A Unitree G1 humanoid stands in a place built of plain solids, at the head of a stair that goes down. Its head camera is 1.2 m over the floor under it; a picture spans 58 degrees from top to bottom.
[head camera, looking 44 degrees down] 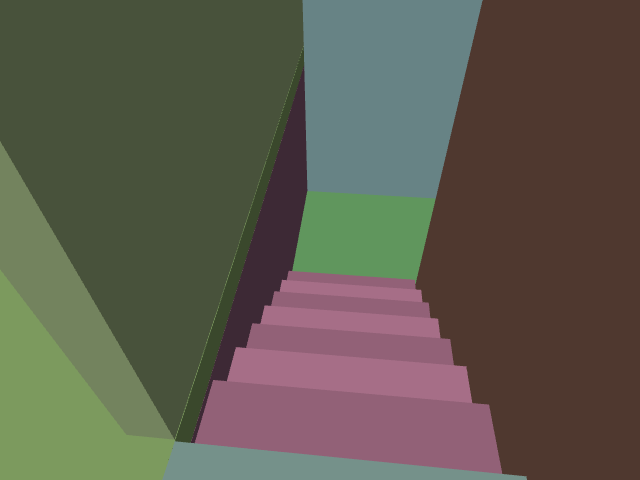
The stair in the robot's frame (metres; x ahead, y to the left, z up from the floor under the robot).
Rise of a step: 0.17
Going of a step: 0.24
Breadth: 0.92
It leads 5 degrees to the right of straight ahead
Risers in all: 8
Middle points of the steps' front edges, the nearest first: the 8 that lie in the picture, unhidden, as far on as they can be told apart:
0.42 -0.07 0.00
0.69 -0.09 -0.17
0.92 -0.12 -0.33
1.15 -0.14 -0.50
1.39 -0.16 -0.67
1.62 -0.18 -0.83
1.85 -0.20 -1.00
2.09 -0.23 -1.17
